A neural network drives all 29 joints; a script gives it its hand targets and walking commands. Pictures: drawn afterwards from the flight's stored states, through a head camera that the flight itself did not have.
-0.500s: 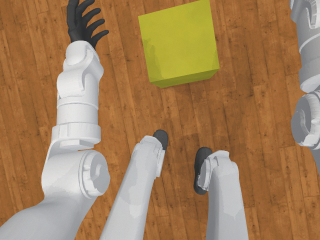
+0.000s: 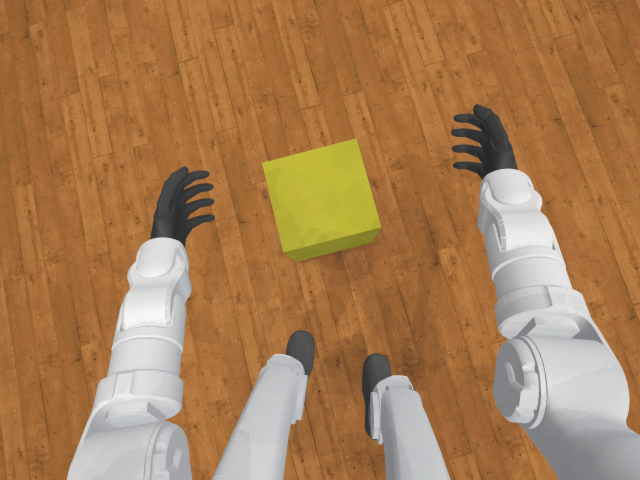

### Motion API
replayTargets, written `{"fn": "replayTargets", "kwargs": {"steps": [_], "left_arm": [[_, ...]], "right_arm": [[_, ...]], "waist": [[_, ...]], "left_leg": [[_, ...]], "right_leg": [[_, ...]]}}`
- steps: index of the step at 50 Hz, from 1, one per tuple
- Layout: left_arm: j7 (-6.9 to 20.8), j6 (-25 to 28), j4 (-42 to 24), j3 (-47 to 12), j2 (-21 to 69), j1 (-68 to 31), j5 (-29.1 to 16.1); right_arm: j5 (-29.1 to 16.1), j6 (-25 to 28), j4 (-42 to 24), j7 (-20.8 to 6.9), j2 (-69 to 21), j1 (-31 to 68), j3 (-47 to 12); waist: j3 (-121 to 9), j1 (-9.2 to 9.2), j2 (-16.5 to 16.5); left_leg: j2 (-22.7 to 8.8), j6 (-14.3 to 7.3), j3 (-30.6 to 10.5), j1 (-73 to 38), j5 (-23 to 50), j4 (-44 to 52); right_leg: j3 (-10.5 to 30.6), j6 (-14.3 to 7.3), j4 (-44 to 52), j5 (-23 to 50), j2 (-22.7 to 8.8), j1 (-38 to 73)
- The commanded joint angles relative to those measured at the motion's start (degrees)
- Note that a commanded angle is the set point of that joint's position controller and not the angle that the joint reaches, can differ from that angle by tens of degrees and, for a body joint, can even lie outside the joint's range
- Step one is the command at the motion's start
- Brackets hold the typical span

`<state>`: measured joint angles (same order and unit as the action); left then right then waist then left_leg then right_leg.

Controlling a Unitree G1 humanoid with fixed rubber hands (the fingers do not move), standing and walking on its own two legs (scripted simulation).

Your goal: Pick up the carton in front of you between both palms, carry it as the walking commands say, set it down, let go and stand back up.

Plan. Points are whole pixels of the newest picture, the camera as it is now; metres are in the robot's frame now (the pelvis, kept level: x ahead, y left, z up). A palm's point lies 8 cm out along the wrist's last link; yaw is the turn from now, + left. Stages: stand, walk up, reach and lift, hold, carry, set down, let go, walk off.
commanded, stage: let go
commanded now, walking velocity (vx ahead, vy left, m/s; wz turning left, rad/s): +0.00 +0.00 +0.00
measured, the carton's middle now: (323, 207) +0.52 +0.09 -0.56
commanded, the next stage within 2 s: stand in 1.22 s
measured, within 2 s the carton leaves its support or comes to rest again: neither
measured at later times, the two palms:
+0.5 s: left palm (65, 371) +0.22 +0.26 +0.01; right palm (559, 299) +0.34 -0.17 -0.02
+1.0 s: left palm (78, 373) +0.23 +0.24 +0.02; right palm out of the picture +0.23 -0.24 +0.02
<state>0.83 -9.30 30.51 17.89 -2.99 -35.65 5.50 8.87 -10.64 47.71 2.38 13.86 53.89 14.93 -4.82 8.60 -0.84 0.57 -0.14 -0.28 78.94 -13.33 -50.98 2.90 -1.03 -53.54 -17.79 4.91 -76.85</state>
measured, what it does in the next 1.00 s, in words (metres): rises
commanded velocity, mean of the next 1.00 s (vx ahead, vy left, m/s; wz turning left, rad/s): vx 0.00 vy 0.00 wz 0.00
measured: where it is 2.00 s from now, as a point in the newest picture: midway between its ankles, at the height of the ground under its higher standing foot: (335, 398)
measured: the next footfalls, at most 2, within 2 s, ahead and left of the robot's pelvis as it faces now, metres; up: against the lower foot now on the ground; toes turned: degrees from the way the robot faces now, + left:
none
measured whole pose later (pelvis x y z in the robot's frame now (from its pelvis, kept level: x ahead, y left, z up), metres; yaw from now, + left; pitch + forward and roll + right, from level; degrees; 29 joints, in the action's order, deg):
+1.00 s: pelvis +0.07 -0.01 +0.08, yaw +3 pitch -2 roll +1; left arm 2.2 -9.9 23.5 2.5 -13.2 11.8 1.2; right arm -1.5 -4.0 27.1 -1.7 12.6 -14.2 1.3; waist 2.7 0.1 -1.3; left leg 1.8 0.0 -2.7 9.9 -14.3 -26.5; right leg 1.8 -2.5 -27.0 -18.4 2.8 -6.2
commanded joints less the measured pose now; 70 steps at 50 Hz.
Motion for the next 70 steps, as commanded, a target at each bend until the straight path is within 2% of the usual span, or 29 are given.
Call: {"fn": "replayTargets", "kwargs": {"steps": [1,3,6,10,14,18,23,30,35,39,44,45,46,48,51,61,62,64,65,67,70], "left_arm": [[2.84,2.38,-6.48,-2.00,-9.23,1.11,-0.38],[4.17,2.91,-5.82,-3.83,-9.91,5.37,-1.24],[5.42,3.97,-5.23,-6.68,-10.72,12.06,-3.14],[5.69,5.24,-7.19,-10.98,-11.61,20.92,-5.83],[4.85,6.40,-10.60,-14.05,-11.70,29.72,-7.55],[3.83,7.36,-13.94,-16.12,-12.29,37.89,-8.36],[3.21,7.54,-15.39,-16.76,-13.34,43.25,-8.80],[3.01,7.46,-12.52,-15.65,-13.90,46.57,-8.31],[2.91,7.20,-10.36,-14.41,-14.73,49.25,-6.91],[2.85,6.30,-9.99,-13.54,-15.23,49.32,-5.78],[3.12,4.45,-10.21,-13.18,-15.43,47.59,-4.99],[1.65,1.42,-13.49,-11.89,-17.66,45.92,-3.55],[1.17,0.55,-12.28,-12.90,-17.02,46.63,-3.80],[0.86,-0.40,-12.43,-13.28,-16.86,45.85,-4.09],[0.76,-1.61,-12.81,-13.77,-16.58,44.69,-4.48],[0.19,-4.39,-15.23,-14.79,-15.95,43.42,-4.42],[-1.75,1.10,-7.64,-13.15,-21.94,41.35,-3.79],[-2.02,5.07,-5.18,-13.20,-21.28,43.55,-2.82],[-1.87,6.23,-4.25,-13.14,-21.35,43.55,-2.52],[-1.36,7.79,-2.27,-13.18,-21.02,43.79,-2.62],[-1.00,9.25,0.71,-13.28,-21.45,44.63,-2.82]], "right_arm": [[-0.25,2.15,-12.24,2.92,0.52,3.91,0.01],[-0.61,2.79,-14.77,3.47,-0.12,-1.40,-0.57],[-1.37,3.83,-17.02,3.53,-0.21,-9.10,-1.32],[-3.60,5.72,-18.12,2.39,0.64,-19.16,-2.82],[-5.14,7.78,-18.14,1.22,1.17,-28.93,-4.03],[-6.09,9.37,-18.19,0.49,1.85,-38.24,-5.10],[-6.49,10.10,-19.39,-0.26,1.78,-46.66,-6.61],[-6.89,9.97,-21.76,-1.92,1.41,-55.86,-8.73],[-8.20,9.29,-24.24,-3.32,1.90,-62.42,-10.56],[-9.22,8.16,-26.59,-4.65,2.17,-64.28,-11.84],[-9.66,6.25,-28.53,-5.71,2.49,-64.20,-12.44],[-10.29,8.03,-25.08,-4.56,2.48,-66.99,-12.05],[-10.36,8.19,-25.71,-4.07,2.24,-66.10,-12.56],[-10.63,7.90,-26.17,-3.86,2.46,-64.39,-12.92],[-10.33,7.17,-26.30,-3.80,3.10,-63.42,-12.57],[-8.95,4.53,-25.89,-4.59,3.77,-63.69,-11.54],[-6.01,6.58,-17.88,-2.55,10.35,-64.26,-9.80],[-5.54,8.73,-16.89,-1.89,11.18,-64.82,-9.65],[-5.56,9.56,-16.11,-1.88,11.32,-64.47,-9.65],[-5.73,10.60,-15.22,-1.90,11.04,-62.81,-9.84],[-5.93,11.15,-13.88,-1.94,11.49,-61.78,-10.05]], "waist": [[-48.82,1.60,-5.80],[-42.54,1.03,-4.27],[-34.55,0.41,-2.69],[-28.88,-0.48,-0.56],[-25.31,-1.14,1.58],[-20.87,-2.15,3.25],[-12.80,-4.13,2.23],[-6.92,-6.64,-1.00],[-4.35,-7.50,-1.67],[-1.32,-7.32,-0.62],[3.45,-7.25,-0.02],[1.67,-7.72,0.23],[2.69,-7.74,-1.10],[4.48,-7.29,-1.15],[6.42,-7.53,-1.04],[8.67,-9.06,-0.13],[8.96,-8.39,-8.47],[8.82,-9.08,-4.10],[8.34,-9.21,-1.46],[6.67,-8.88,2.52],[4.30,-8.36,3.35]], "left_leg": [[1.71,1.25,2.23,-34.38,18.11,3.11],[1.03,1.03,1.30,-40.06,14.59,5.31],[0.19,1.09,-0.02,-46.63,10.98,8.20],[-0.55,1.68,-1.93,-55.86,12.02,10.92],[-0.99,2.30,-3.75,-64.84,18.33,12.57],[-1.01,2.90,-4.81,-71.94,25.13,14.02],[-0.45,2.59,-4.67,-72.77,25.49,17.39],[0.53,1.88,-3.05,-73.39,26.41,21.95],[1.55,1.28,-1.90,-73.08,24.68,24.97],[2.24,0.81,-1.13,-72.61,20.16,26.83],[2.51,0.39,-0.26,-73.85,13.01,27.70],[3.46,0.70,-0.03,-71.10,11.08,26.10],[3.43,0.38,-0.20,-70.58,9.43,25.97],[3.34,0.19,-0.10,-70.25,7.07,25.65],[3.08,0.21,-0.13,-71.28,5.45,25.35],[2.32,0.27,-1.26,-74.87,3.28,25.91],[-2.06,0.66,-5.06,-65.22,-1.77,25.24],[-2.46,-0.40,-6.38,-63.69,-9.64,26.51],[-2.84,-0.91,-7.32,-62.38,-12.73,27.61],[-3.84,-1.69,-9.02,-60.86,-13.49,29.46],[-4.87,-2.39,-9.44,-62.05,-5.40,29.24]], "right_leg": [[0.70,3.05,7.15,18.91,-1.02,35.58],[-0.34,2.63,10.53,10.10,-0.96,33.06],[-1.21,2.09,13.82,2.70,-1.19,31.89],[-1.80,1.46,15.81,0.76,-1.42,33.32],[-1.76,0.80,17.37,1.35,-1.47,35.53],[-1.61,0.36,19.74,2.59,-1.62,38.39],[-1.50,0.55,23.00,5.77,-2.29,46.61],[-1.16,1.75,27.44,17.76,-3.48,60.02],[-0.34,2.22,29.52,26.71,-4.38,67.35],[0.18,2.39,30.91,27.29,-4.81,69.81],[0.51,2.33,32.70,20.90,-5.27,68.81],[0.84,2.47,30.68,25.26,-5.77,71.67],[1.22,2.83,30.28,25.70,-5.92,70.96],[1.40,2.86,30.61,21.78,-6.06,69.44],[1.05,2.27,31.62,16.77,-5.85,67.98],[-0.58,0.33,32.28,9.37,-4.74,66.14],[2.42,1.37,32.27,-4.26,-6.54,60.39],[5.36,0.34,32.83,-12.62,-7.35,59.17],[5.67,0.16,32.04,-12.88,-7.35,59.93],[4.93,0.18,29.74,-7.35,-6.95,62.73],[4.03,0.54,28.04,2.65,-6.92,66.29]]}}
